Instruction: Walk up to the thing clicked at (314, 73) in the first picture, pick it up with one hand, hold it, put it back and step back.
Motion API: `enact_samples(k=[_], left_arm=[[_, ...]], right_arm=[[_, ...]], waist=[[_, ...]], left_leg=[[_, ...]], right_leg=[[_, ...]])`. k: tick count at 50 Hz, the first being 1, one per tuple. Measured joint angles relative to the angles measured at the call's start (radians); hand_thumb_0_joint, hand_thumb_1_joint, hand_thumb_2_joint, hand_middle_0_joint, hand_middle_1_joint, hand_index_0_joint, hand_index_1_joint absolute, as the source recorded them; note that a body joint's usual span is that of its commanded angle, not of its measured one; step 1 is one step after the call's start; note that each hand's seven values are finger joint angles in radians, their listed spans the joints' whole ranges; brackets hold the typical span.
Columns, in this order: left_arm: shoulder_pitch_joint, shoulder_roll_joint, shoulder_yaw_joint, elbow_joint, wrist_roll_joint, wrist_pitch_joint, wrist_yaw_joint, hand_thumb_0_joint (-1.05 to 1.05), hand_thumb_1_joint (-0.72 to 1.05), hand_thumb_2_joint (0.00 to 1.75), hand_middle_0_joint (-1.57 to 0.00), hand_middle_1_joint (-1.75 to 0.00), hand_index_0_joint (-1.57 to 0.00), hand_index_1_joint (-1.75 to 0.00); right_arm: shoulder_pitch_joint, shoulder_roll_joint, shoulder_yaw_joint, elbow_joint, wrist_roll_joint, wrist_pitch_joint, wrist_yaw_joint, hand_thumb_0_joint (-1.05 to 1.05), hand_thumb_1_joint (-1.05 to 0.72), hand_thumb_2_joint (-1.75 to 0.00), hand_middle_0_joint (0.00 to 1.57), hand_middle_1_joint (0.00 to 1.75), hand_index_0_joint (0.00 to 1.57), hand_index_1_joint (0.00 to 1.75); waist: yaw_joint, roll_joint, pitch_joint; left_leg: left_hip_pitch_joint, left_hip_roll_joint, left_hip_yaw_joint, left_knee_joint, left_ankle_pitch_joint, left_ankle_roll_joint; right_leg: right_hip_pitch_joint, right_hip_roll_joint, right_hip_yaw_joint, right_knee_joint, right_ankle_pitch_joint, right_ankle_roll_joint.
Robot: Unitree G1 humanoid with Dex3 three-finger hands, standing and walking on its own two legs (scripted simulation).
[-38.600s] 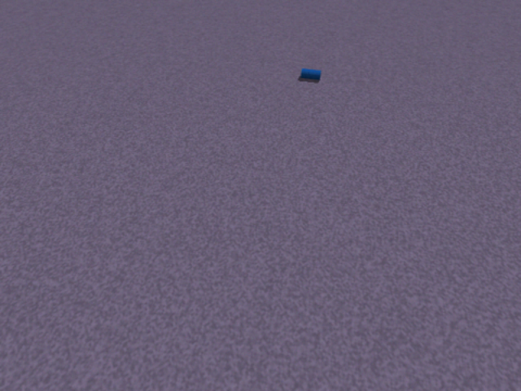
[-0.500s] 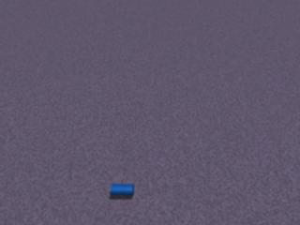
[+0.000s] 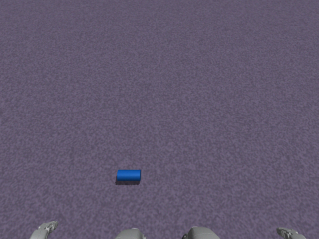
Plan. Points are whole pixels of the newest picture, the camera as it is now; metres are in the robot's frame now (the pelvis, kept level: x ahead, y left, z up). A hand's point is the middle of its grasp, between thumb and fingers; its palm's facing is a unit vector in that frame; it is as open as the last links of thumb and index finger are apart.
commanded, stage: step back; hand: left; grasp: from above
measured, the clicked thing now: (129, 175) +0.49 +0.17 -0.73
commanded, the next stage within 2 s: none
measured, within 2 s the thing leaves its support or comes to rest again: neither
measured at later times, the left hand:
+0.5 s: hand out of the picture +0.02 +0.27 -0.16, palm faces -0.12 -0.91 -0.39, open 7.4 cm
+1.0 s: hand out of the picture -0.10 +0.28 -0.15, palm faces -0.02 -0.93 -0.36, open 7.4 cm
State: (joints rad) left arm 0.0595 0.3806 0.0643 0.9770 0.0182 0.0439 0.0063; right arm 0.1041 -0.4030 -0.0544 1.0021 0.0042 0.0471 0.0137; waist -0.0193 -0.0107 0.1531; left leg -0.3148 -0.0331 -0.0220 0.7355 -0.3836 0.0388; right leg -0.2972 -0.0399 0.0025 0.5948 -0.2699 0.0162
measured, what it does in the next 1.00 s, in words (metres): walks backwards: right foot, then left foot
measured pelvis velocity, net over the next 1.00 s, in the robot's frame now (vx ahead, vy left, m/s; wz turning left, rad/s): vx -0.24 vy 0.02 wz -0.02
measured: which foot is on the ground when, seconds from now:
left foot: down 0.00-0.52, up 0.54-0.82, down 0.84-1.00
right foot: down 0.00-0.04, up 0.06-0.46, down 0.48-0.86, up 0.88-1.00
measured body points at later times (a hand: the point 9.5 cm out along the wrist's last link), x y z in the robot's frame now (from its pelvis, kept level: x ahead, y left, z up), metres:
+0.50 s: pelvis -0.10 +0.01 -0.01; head -0.04 +0.00 +0.43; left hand +0.03 +0.31 -0.13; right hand -0.02 -0.31 -0.13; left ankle -0.01 +0.11 -0.73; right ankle -0.13 -0.11 -0.73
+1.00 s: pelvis -0.24 +0.02 +0.00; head -0.18 +0.04 +0.45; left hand -0.10 +0.33 -0.12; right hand -0.16 -0.30 -0.10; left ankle -0.20 +0.13 -0.73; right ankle -0.24 -0.12 -0.65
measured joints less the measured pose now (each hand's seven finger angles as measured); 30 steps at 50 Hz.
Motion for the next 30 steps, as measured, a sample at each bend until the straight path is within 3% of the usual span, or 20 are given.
enact_samples(k=[1,3,6,8,11,18,22,24,26,28,30], left_arm=[[-0.004,0.005,-0.001,-0.013,0.000,0.004,0.001,0.00,0.90,0.90,-0.20,-0.30,-0.20,-0.30],[-0.029,0.020,0.001,-0.037,-0.007,0.012,0.005,0.00,0.90,0.90,-0.20,-0.30,-0.20,-0.30],[-0.050,0.029,0.007,-0.059,-0.010,0.020,0.022,0.00,0.90,0.90,-0.20,-0.30,-0.20,-0.30],[-0.046,0.030,0.003,-0.069,-0.016,0.022,0.024,0.00,0.90,0.90,-0.20,-0.30,-0.20,-0.30],[-0.016,0.023,0.000,-0.082,-0.015,0.018,0.018,0.00,0.90,0.90,-0.20,-0.30,-0.20,-0.30],[0.048,0.012,0.007,-0.093,-0.010,0.024,0.008,0.00,0.90,0.90,-0.20,-0.30,-0.20,-0.30],[0.072,0.008,0.014,-0.098,-0.006,0.017,0.000,0.00,0.90,0.90,-0.20,-0.30,-0.20,-0.30],[0.087,0.005,0.017,-0.099,-0.003,0.008,-0.006,0.00,0.90,0.90,-0.20,-0.30,-0.20,-0.30],[0.099,-0.015,0.019,-0.094,0.007,-0.001,-0.009,0.00,0.90,0.90,-0.20,-0.30,-0.20,-0.30],[0.119,-0.020,0.013,-0.105,0.013,-0.001,-0.017,0.00,0.90,0.90,-0.20,-0.30,-0.20,-0.30],[0.127,-0.028,0.010,-0.114,0.012,0.001,-0.014,0.00,0.90,0.90,-0.20,-0.30,-0.20,-0.30]], right_arm=[[0.012,-0.004,-0.002,-0.008,-0.002,-0.003,0.001,0.00,-0.90,-0.90,0.20,0.30,0.20,0.30],[0.023,0.004,-0.008,-0.014,-0.016,-0.011,-0.003,0.00,-0.90,-0.90,0.20,0.30,0.20,0.30],[0.031,0.028,0.000,-0.026,-0.024,-0.015,-0.004,0.00,-0.90,-0.90,0.20,0.30,0.20,0.30],[0.036,0.043,0.005,-0.035,-0.029,-0.013,-0.012,0.00,-0.90,-0.90,0.20,0.30,0.20,0.30],[0.033,0.054,0.007,-0.060,-0.028,-0.012,-0.024,0.01,-0.90,-0.90,0.21,0.30,0.20,0.30],[0.013,0.063,0.010,-0.133,-0.024,-0.025,-0.029,0.00,-0.90,-0.90,0.21,0.30,0.20,0.30],[0.003,0.054,0.014,-0.153,-0.023,-0.019,-0.025,0.00,-0.90,-0.90,0.21,0.30,0.21,0.30],[0.002,0.043,0.014,-0.153,-0.019,-0.011,-0.022,0.00,-0.90,-0.90,0.21,0.30,0.21,0.30],[-0.005,0.024,0.010,-0.140,-0.011,-0.001,-0.021,0.00,-0.90,-0.90,0.21,0.30,0.21,0.30],[0.002,0.021,0.003,-0.123,-0.006,0.010,-0.025,0.01,-0.90,-0.90,0.21,0.30,0.20,0.30],[0.018,0.012,0.000,-0.116,0.000,0.013,-0.025,0.01,-0.90,-0.90,0.21,0.30,0.20,0.30]], waist=[[-0.004,-0.001,-0.003],[-0.001,-0.023,0.012],[-0.006,-0.036,0.044],[-0.005,-0.042,0.047],[-0.003,-0.037,0.049],[-0.005,-0.026,0.057],[0.002,-0.011,0.051],[0.007,0.001,0.035],[-0.001,0.050,0.032],[0.007,0.044,0.013],[0.022,0.032,0.003]], left_leg=[[0.020,0.004,0.005,-0.048,0.063,0.002],[0.022,-0.007,0.013,-0.068,0.026,0.002],[0.011,-0.002,0.013,-0.078,0.053,0.012],[0.016,0.003,0.019,-0.119,0.086,0.016],[0.020,0.013,0.037,-0.155,0.116,0.023],[-0.013,0.029,0.080,-0.141,0.143,0.023],[-0.050,0.047,0.100,-0.108,0.153,0.011],[-0.077,0.058,0.105,-0.077,0.153,-0.001],[-0.099,0.077,0.067,-0.043,0.140,-0.015],[-0.139,0.016,0.003,0.085,-0.029,-0.030],[-0.168,-0.051,-0.054,0.259,-0.083,-0.036]], right_leg=[[-0.021,-0.003,-0.001,0.025,-0.009,0.007],[-0.073,0.003,0.036,0.114,-0.078,-0.015],[-0.136,0.105,0.144,0.338,-0.264,-0.040],[-0.163,0.144,0.167,0.460,-0.262,-0.044],[-0.161,0.155,0.157,0.541,-0.244,-0.026],[-0.059,0.114,0.135,0.396,-0.241,0.001],[-0.001,0.080,0.086,0.245,-0.217,-0.011],[0.052,0.064,0.057,0.096,-0.133,-0.029],[0.064,0.089,0.028,0.061,-0.105,-0.031],[0.045,0.075,0.029,0.073,-0.099,-0.041],[0.041,0.056,0.038,0.053,-0.074,-0.043]])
